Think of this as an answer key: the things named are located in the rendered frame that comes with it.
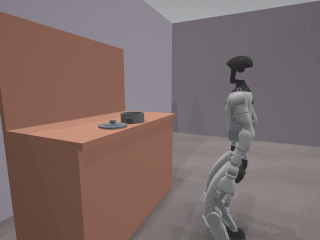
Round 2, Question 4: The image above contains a robot torso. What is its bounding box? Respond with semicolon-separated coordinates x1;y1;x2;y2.
225;88;254;170

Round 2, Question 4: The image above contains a robot left forearm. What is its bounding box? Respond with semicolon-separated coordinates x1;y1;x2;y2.
225;130;252;179

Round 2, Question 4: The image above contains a robot left thigh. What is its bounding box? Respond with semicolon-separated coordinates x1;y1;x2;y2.
204;161;246;221

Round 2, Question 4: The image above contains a robot left upper arm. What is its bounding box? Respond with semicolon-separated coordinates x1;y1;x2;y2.
229;92;255;141

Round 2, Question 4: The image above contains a left robot hand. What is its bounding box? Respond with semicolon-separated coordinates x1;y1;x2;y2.
213;175;236;208

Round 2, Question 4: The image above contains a robot right upper arm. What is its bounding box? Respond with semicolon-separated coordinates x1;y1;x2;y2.
251;107;258;127

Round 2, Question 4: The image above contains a lid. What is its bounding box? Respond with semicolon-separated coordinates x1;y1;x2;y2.
98;122;127;129

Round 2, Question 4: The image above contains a pot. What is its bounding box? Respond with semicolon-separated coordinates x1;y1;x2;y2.
120;111;145;124

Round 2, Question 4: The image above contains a table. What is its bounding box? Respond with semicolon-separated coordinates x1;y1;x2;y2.
0;12;176;240

